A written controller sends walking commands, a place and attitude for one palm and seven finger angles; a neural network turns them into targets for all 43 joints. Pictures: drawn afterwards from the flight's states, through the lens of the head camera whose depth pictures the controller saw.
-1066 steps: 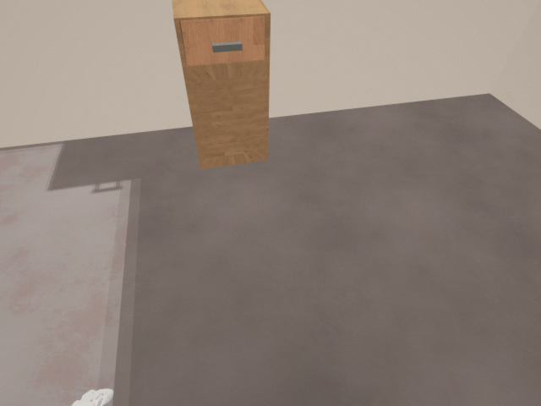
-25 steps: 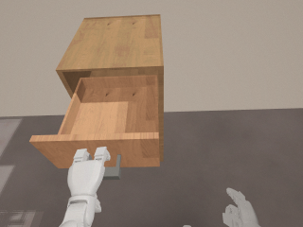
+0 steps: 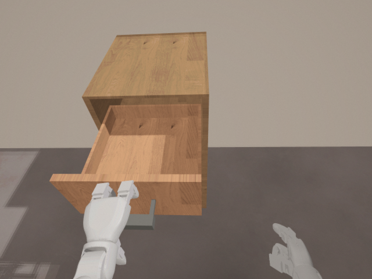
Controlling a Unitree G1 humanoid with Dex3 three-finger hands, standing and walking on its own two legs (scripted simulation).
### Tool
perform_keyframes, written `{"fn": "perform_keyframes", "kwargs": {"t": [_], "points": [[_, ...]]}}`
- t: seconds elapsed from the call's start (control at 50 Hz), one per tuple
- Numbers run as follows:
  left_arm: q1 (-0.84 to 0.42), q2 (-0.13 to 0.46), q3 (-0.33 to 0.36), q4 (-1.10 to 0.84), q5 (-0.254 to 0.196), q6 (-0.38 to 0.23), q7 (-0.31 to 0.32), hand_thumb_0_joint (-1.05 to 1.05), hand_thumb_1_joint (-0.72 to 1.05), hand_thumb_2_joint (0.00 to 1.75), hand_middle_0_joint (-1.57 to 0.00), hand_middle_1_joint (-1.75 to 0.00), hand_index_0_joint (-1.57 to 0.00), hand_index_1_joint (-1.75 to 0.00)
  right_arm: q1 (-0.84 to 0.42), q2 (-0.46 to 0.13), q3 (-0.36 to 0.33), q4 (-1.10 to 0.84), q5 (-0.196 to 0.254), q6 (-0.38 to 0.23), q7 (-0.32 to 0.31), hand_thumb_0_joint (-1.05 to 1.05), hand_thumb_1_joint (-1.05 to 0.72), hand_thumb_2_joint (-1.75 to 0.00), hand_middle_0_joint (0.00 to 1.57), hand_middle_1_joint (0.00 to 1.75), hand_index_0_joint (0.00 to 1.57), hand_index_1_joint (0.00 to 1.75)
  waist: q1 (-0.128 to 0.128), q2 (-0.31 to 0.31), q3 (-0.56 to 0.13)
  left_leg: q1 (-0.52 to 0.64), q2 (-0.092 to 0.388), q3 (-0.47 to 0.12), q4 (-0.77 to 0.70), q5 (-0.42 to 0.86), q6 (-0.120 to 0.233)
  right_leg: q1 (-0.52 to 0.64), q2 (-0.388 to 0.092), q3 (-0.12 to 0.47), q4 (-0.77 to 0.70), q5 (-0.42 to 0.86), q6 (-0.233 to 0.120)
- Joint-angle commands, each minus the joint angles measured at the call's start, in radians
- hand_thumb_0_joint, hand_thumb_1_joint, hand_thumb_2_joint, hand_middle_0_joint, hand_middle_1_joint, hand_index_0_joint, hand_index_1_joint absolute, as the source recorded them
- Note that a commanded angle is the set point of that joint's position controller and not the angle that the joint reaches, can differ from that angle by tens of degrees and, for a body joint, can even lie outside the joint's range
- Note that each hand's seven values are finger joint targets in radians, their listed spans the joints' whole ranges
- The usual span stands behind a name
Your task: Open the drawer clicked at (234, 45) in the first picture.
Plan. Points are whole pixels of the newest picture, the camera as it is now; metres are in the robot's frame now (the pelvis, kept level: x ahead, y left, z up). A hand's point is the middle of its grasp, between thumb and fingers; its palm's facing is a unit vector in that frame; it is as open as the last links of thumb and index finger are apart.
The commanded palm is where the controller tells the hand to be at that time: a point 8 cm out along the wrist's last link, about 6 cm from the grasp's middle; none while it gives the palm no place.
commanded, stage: lift the hand off the handle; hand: left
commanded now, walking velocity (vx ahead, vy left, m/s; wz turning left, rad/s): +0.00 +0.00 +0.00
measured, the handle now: (130, 212) +0.28 +0.18 -0.05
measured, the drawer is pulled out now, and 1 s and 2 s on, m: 0.30 0.30 0.30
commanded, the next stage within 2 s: draw the hand back to the body in 1.42 s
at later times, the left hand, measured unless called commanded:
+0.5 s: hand (114, 213) +0.23 +0.18 +0.04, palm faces +0.08 -0.12 -0.99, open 13.7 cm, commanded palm +0.20 +0.18 +0.09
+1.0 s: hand (109, 204) +0.24 +0.18 +0.08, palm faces +0.10 -0.13 -0.99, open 13.9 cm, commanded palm +0.20 +0.18 +0.13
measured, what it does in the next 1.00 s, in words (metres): stands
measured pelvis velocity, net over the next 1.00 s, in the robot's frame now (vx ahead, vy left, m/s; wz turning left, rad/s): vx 0.00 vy -0.01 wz -0.01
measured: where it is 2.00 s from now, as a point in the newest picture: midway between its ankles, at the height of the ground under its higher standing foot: outside the picture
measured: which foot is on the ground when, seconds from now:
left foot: down 0.00-1.00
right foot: down 0.00-1.00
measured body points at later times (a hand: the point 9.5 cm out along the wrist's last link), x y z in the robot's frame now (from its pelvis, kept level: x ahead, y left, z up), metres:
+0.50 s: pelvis +0.00 +0.00 +0.01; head +0.00 -0.04 +0.46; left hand +0.22 +0.19 +0.09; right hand +0.22 -0.21 -0.09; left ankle -0.03 +0.12 -0.71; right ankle +0.02 -0.10 -0.71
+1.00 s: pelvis +0.00 -0.01 +0.02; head -0.01 -0.05 +0.47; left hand +0.23 +0.18 +0.13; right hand +0.22 -0.20 -0.07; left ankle -0.03 +0.12 -0.71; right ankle +0.02 -0.10 -0.71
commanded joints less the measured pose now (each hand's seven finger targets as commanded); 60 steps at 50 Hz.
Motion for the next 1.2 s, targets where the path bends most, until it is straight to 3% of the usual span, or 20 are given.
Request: {"fn": "perform_keyframes", "kwargs": {"t": [0.0,0.18,0.2,0.36,0.42,0.54,0.58,0.6,0.66,0.68,0.74,0.82,0.86,0.88,0.92,1.0,1.04,1.06,1.12,1.18], "points": [[-0.158,0.101,0.076,-0.270,0.013,-0.030,0.050,0.00,-0.50,0.30,-0.30,-1.20,-0.30,-1.20,-0.133,-0.085,-0.027,-0.160,0.001,-0.046,-0.002,0.00,-0.90,-0.90,0.20,0.30,0.20,0.30,-0.001,-0.067,-0.197,0.061,-0.028,0.014,-0.107,0.297,0.016,0.172,0.009,0.018,-0.124,0.259,-0.016],[-0.161,0.094,0.060,-0.307,0.004,-0.005,0.020,0.00,-0.50,0.30,-0.30,-1.20,-0.30,-1.20,-0.146,-0.083,-0.022,-0.163,0.008,-0.041,0.006,0.00,-0.90,-0.90,0.20,0.30,0.20,0.30,0.007,-0.066,-0.173,0.087,-0.023,0.012,-0.145,0.300,0.017,0.200,0.011,0.013,-0.152,0.229,-0.016],[-0.192,0.101,0.060,-0.318,0.001,-0.005,0.014,0.00,-0.50,0.30,-0.30,-1.20,-0.30,-1.20,-0.146,-0.084,-0.025,-0.158,0.009,-0.039,0.005,0.00,-0.90,-0.90,0.20,0.30,0.20,0.30,-0.002,-0.069,-0.170,0.095,-0.023,0.012,-0.147,0.305,0.018,0.201,0.010,0.015,-0.157,0.240,-0.015],[-0.124,0.145,0.108,-0.354,-0.012,-0.010,-0.015,0.00,-0.50,0.30,-0.30,-1.20,-0.30,-1.20,-0.161,-0.081,-0.019,-0.160,0.010,-0.041,0.005,0.00,-0.90,-0.90,0.20,0.30,0.20,0.30,0.021,-0.069,-0.151,0.099,-0.027,0.019,-0.180,0.302,0.017,0.260,0.009,0.040,-0.192,0.242,-0.013],[-0.120,0.116,0.073,-0.379,-0.014,-0.007,-0.028,0.00,-0.50,0.30,-0.30,-1.20,-0.30,-1.20,-0.163,-0.078,-0.018,-0.163,0.013,-0.040,0.011,0.00,-0.90,-0.90,0.20,0.30,0.20,0.30,0.020,-0.056,-0.138,0.111,-0.026,0.018,-0.188,0.312,0.017,0.254,0.009,0.031,-0.192,0.242,-0.014],[-0.090,0.141,0.093,-0.395,-0.021,0.007,-0.056,0.00,-0.50,0.30,-0.30,-1.20,-0.30,-1.20,-0.168,-0.080,-0.014,-0.162,0.019,-0.037,0.017,0.00,-0.90,-0.90,0.20,0.30,0.20,0.30,0.027,-0.081,-0.122,0.120,-0.023,0.022,-0.215,0.316,0.017,0.285,0.010,0.037,-0.214,0.244,-0.011],[-0.080,0.124,0.068,-0.397,-0.023,0.016,-0.072,0.00,-0.50,0.30,-0.30,-1.20,-0.30,-1.20,-0.177,-0.079,-0.008,-0.170,0.020,-0.035,0.020,0.00,-0.90,-0.90,0.20,0.30,0.20,0.30,0.031,-0.076,-0.099,0.116,-0.023,0.026,-0.226,0.297,0.018,0.286,0.006,0.036,-0.225,0.212,-0.008],[-0.116,0.137,0.077,-0.403,-0.028,0.019,-0.078,0.00,-0.50,0.30,-0.30,-1.20,-0.30,-1.20,-0.179,-0.080,-0.010,-0.161,0.023,-0.031,0.019,0.00,-0.90,-0.90,0.20,0.30,0.20,0.30,0.023,-0.079,-0.090,0.122,-0.023,0.026,-0.231,0.290,0.020,0.285,0.006,0.040,-0.237,0.208,-0.008],[-0.129,0.177,0.116,-0.425,-0.025,0.022,-0.088,0.00,-0.50,0.30,-0.30,-1.20,-0.30,-1.20,-0.190,-0.083,-0.007,-0.168,0.021,-0.030,0.013,0.00,-0.90,-0.90,0.20,0.30,0.20,0.30,0.034,-0.079,-0.095,0.126,-0.025,0.028,-0.243,0.282,0.021,0.310,0.007,0.057,-0.255,0.188,-0.007],[-0.130,0.149,0.083,-0.433,-0.020,0.021,-0.093,0.00,-0.50,0.30,-0.30,-1.20,-0.30,-1.20,-0.190,-0.077,-0.003,-0.168,0.020,-0.032,0.017,0.00,-0.90,-0.90,0.20,0.30,0.20,0.30,0.033,-0.065,-0.100,0.138,-0.026,0.030,-0.243,0.285,0.023,0.304,0.005,0.050,-0.252,0.184,-0.007],[-0.113,0.157,0.093,-0.460,-0.031,0.009,-0.104,0.00,-0.50,0.30,-0.30,-1.20,-0.30,-1.20,-0.186,-0.076,-0.006,-0.166,0.021,-0.034,0.018,0.00,-0.90,-0.90,0.20,0.30,0.20,0.30,0.034,-0.057,-0.103,0.155,-0.026,0.027,-0.251,0.315,0.022,0.324,0.008,0.047,-0.255,0.226,-0.008],[-0.168,0.162,0.093,-0.441,-0.038,0.015,-0.122,0.00,-0.50,0.30,-0.30,-1.20,-0.30,-1.20,-0.191,-0.079,-0.001,-0.159,0.020,-0.031,0.012,0.00,-0.90,-0.90,0.20,0.30,0.20,0.30,0.028,-0.074,-0.064,0.151,-0.025,0.029,-0.268,0.281,0.026,0.316,0.003,0.047,-0.286,0.177,-0.003],[-0.185,0.190,0.118,-0.447,-0.038,0.019,-0.129,0.00,-0.50,0.30,-0.30,-1.20,-0.30,-1.20,-0.199,-0.081,0.000,-0.157,0.022,-0.029,0.009,0.00,-0.90,-0.90,0.20,0.30,0.20,0.30,0.028,-0.076,-0.070,0.160,-0.025,0.031,-0.274,0.277,0.024,0.328,0.004,0.062,-0.303,0.159,-0.003],[-0.168,0.171,0.098,-0.455,-0.038,0.019,-0.134,0.00,-0.50,0.30,-0.30,-1.20,-0.30,-1.20,-0.195,-0.075,0.002,-0.163,0.022,-0.033,0.012,0.00,-0.90,-0.90,0.20,0.30,0.20,0.30,0.039,-0.078,-0.091,0.166,-0.027,0.034,-0.276,0.284,0.028,0.345,-0.002,0.054,-0.299,0.164,-0.001],[-0.180,0.165,0.090,-0.456,-0.046,0.020,-0.144,0.00,-0.50,0.30,-0.30,-1.20,-0.30,-1.20,-0.200,-0.077,0.001,-0.158,0.024,-0.031,0.009,0.00,-0.90,-0.90,0.20,0.30,0.20,0.30,0.035,-0.065,-0.085,0.177,-0.027,0.034,-0.284,0.297,0.028,0.350,0.001,0.048,-0.303,0.189,-0.001],[-0.180,0.194,0.117,-0.486,-0.061,0.022,-0.164,0.00,-0.50,0.30,-0.30,-1.20,-0.30,-1.20,-0.200,-0.079,0.001,-0.156,0.028,-0.026,0.011,0.00,-0.90,-0.90,0.20,0.30,0.20,0.30,0.035,-0.061,-0.088,0.185,-0.023,0.031,-0.304,0.314,0.025,0.377,0.003,0.049,-0.311,0.207,-0.003],[-0.172,0.166,0.084,-0.499,-0.061,0.024,-0.174,0.00,-0.50,0.30,-0.30,-1.20,-0.30,-1.20,-0.203,-0.078,0.004,-0.162,0.027,-0.027,0.014,0.00,-0.90,-0.90,0.20,0.30,0.20,0.30,0.039,-0.059,-0.085,0.191,-0.022,0.031,-0.310,0.330,0.026,0.382,0.002,0.036,-0.310,0.229,-0.002],[-0.167,0.192,0.118,-0.505,-0.065,0.025,-0.176,0.00,-0.50,0.30,-0.30,-1.20,-0.30,-1.20,-0.209,-0.081,0.003,-0.165,0.029,-0.026,0.014,0.00,-0.90,-0.90,0.20,0.30,0.20,0.30,0.040,-0.060,-0.092,0.190,-0.020,0.029,-0.312,0.330,0.024,0.395,0.006,0.048,-0.316,0.219,-0.004],[-0.164,0.164,0.082,-0.518,-0.056,0.027,-0.185,0.00,-0.50,0.30,-0.30,-1.20,-0.30,-1.20,-0.203,-0.081,0.004,-0.163,0.028,-0.024,0.022,0.00,-0.90,-0.90,0.20,0.30,0.20,0.30,0.043,-0.063,-0.089,0.203,-0.019,0.030,-0.316,0.362,0.026,0.393,0.007,0.030,-0.307,0.261,-0.005],[-0.141,0.185,0.106,-0.542,-0.058,0.032,-0.189,0.00,-0.50,0.30,-0.30,-1.20,-0.30,-1.20,-0.208,-0.080,0.010,-0.166,0.031,-0.024,0.029,0.00,-0.90,-0.90,0.20,0.30,0.20,0.30,0.050,-0.057,-0.099,0.202,-0.014,0.029,-0.326,0.368,0.024,0.418,0.007,0.030,-0.306,0.260,-0.006]]}}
